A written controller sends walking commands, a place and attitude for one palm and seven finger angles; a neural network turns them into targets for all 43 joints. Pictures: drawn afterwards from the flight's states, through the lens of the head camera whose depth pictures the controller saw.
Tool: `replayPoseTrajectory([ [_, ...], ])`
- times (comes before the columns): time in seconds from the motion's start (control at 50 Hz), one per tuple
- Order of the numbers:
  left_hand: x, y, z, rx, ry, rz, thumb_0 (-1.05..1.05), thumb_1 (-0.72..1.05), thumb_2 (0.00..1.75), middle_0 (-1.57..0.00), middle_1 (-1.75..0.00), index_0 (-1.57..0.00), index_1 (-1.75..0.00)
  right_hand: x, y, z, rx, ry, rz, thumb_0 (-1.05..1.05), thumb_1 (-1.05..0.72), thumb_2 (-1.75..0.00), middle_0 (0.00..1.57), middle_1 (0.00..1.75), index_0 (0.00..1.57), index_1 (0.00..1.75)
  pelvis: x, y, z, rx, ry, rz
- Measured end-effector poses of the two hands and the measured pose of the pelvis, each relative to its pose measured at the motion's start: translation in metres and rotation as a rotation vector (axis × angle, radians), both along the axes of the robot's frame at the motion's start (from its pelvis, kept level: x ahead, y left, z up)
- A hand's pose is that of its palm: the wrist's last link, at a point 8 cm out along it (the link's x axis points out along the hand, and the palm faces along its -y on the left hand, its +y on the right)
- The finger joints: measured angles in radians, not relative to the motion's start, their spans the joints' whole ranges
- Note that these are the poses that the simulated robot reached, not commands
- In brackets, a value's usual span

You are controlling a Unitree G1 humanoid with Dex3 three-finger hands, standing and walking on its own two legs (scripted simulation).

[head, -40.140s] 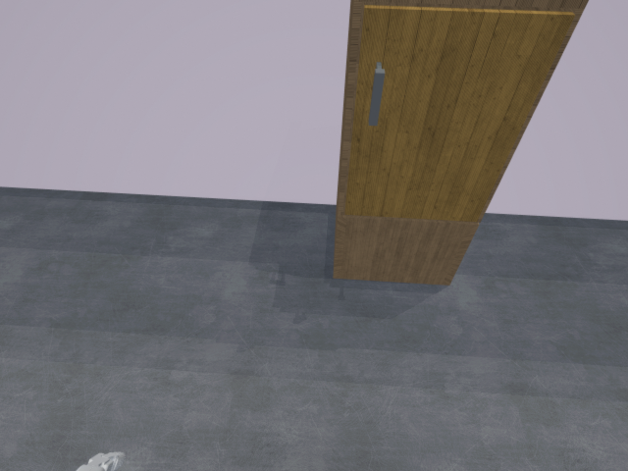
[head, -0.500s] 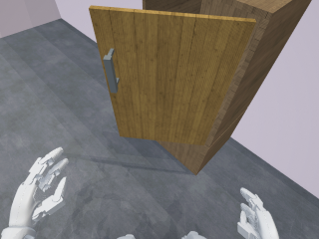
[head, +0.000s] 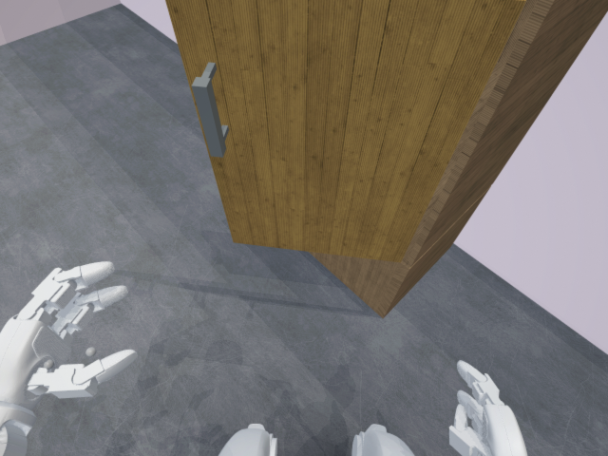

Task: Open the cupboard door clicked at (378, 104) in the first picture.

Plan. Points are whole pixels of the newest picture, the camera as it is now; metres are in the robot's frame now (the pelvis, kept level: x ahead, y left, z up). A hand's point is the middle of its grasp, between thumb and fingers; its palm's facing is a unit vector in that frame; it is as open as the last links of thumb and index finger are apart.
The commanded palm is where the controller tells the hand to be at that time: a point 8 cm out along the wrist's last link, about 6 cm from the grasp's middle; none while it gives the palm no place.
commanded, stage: raise the hand with hooked fingers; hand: left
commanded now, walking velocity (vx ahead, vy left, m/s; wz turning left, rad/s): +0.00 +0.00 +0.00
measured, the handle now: (214, 111) +0.56 +0.18 +0.11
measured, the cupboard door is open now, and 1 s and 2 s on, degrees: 39 39 39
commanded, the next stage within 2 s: move the hooked fingers beside the handle in 1.30 s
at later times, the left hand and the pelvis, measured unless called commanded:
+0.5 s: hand (62, 303) +0.25 +0.28 +0.10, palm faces -0.02 -1.00 -0.07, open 13.6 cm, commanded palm +0.23 +0.33 +0.10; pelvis +0.00 +0.02 +0.02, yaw +0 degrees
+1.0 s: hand (60, 248) +0.30 +0.29 +0.13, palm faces -0.03 -1.00 -0.04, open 14.0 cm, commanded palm +0.27 +0.33 +0.12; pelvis +0.01 +0.02 +0.04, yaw -1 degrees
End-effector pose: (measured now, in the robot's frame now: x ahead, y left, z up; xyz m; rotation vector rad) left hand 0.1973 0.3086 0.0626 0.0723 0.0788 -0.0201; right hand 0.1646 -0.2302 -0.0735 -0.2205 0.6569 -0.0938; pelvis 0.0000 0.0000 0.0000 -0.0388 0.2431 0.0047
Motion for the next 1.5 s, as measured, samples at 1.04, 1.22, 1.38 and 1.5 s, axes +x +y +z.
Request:
replayPoseTrajectory([
  [1.04, 0.085, 0.032, 0.065, -0.036, -0.058, -0.010, -0.01, -0.50, 0.30, -0.30, -1.20, -0.30, -1.20, -0.026, -0.008, 0.042, -0.060, 0.056, -0.057, 0.01, -0.91, -0.90, 0.20, 0.30, 0.20, 0.30, 0.008, 0.015, 0.039, 0.012, -0.095, -0.015],
  [1.22, 0.080, 0.026, 0.065, -0.027, -0.068, 0.002, -0.01, -0.50, 0.30, -0.30, -1.20, -0.31, -1.20, -0.026, -0.010, 0.040, -0.055, 0.062, -0.058, 0.01, -0.91, -0.90, 0.20, 0.30, 0.20, 0.30, 0.007, 0.010, 0.040, 0.015, -0.102, -0.012],
  [1.38, 0.079, 0.023, 0.067, -0.032, -0.067, 0.003, -0.01, -0.50, 0.30, -0.30, -1.20, -0.31, -1.20, -0.021, -0.010, 0.040, -0.042, 0.045, -0.051, 0.01, -0.91, -0.90, 0.20, 0.30, 0.20, 0.30, 0.007, 0.006, 0.040, 0.017, -0.106, -0.009],
  [1.5, 0.081, 0.020, 0.065, -0.039, -0.064, 0.003, -0.01, -0.50, 0.30, -0.30, -1.20, -0.31, -1.20, -0.019, -0.013, 0.039, -0.047, 0.041, -0.047, 0.01, -0.91, -0.90, 0.20, 0.30, 0.20, 0.30, 0.005, 0.004, 0.040, 0.019, -0.107, -0.005],
])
